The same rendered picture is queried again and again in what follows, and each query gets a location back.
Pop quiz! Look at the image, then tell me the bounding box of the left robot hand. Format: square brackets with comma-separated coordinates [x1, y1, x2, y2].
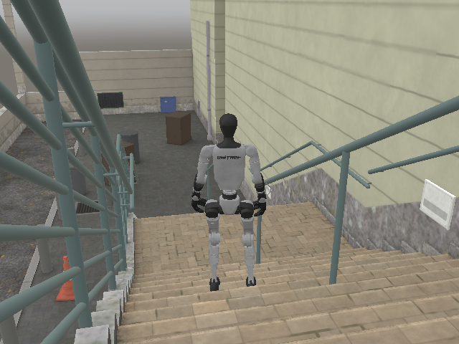
[191, 198, 207, 213]

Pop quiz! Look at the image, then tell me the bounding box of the robot right forearm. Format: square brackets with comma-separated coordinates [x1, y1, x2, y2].
[255, 173, 266, 203]

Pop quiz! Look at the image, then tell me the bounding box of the robot left forearm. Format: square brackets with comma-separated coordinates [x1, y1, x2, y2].
[191, 174, 204, 201]

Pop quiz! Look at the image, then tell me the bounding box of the right robot hand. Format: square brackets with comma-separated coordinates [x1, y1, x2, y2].
[253, 200, 266, 216]

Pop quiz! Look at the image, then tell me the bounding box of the left robot upper arm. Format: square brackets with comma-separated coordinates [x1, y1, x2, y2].
[196, 145, 214, 184]

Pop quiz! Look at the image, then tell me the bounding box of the right robot upper arm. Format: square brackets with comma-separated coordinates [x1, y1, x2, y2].
[244, 144, 262, 184]

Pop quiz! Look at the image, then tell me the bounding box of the right robot thigh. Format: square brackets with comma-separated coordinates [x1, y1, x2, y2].
[239, 200, 254, 247]

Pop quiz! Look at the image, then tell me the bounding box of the right robot shin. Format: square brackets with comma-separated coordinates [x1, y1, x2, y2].
[245, 234, 255, 284]

